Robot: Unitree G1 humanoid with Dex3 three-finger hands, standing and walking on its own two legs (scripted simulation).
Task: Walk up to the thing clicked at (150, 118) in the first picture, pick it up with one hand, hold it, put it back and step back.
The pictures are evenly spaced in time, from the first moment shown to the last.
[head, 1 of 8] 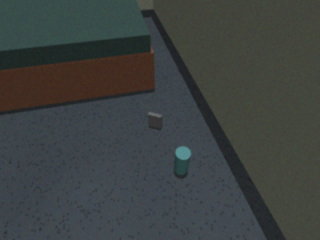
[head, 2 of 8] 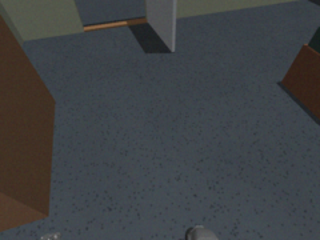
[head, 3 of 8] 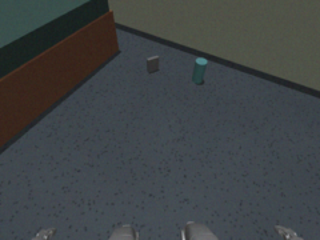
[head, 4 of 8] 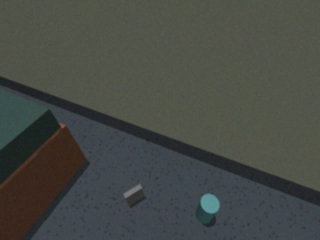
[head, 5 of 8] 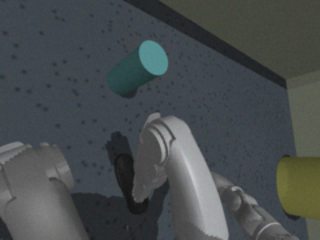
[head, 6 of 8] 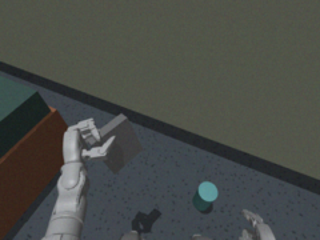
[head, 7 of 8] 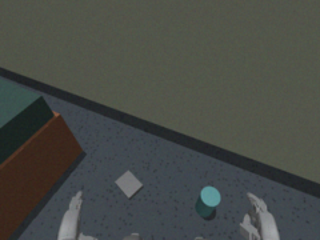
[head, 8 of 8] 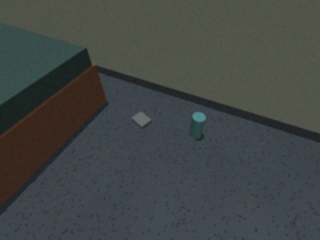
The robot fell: no
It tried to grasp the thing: yes
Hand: left
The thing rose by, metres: 0.67
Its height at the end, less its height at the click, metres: -0.05
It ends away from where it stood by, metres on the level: 0.05
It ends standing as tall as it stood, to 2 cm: no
